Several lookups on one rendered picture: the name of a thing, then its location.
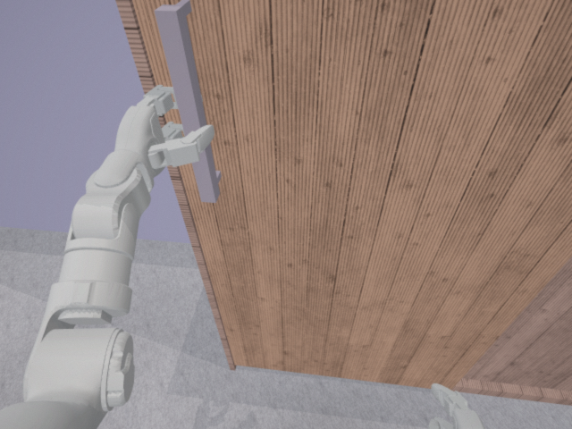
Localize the robot right hand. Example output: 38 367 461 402
428 383 485 429

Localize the robot left hand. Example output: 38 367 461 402
114 85 215 178

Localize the handle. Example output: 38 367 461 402
155 0 222 203

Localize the wardrobe door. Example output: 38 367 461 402
462 257 572 391
132 0 572 390

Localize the left robot forearm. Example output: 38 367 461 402
23 150 154 402

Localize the robot left upper arm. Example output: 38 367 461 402
0 328 135 429

